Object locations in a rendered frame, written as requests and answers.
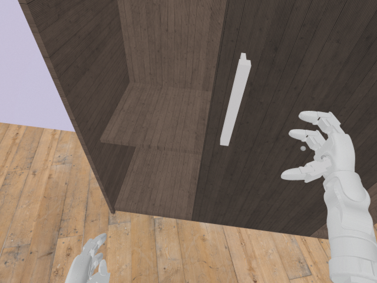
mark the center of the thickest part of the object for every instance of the robot left hand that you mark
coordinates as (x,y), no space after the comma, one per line
(83,265)

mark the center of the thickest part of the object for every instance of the handle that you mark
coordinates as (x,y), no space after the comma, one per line
(239,84)

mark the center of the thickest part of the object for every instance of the right robot forearm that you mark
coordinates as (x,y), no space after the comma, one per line
(352,240)

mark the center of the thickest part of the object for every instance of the robot right hand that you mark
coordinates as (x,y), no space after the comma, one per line
(338,148)

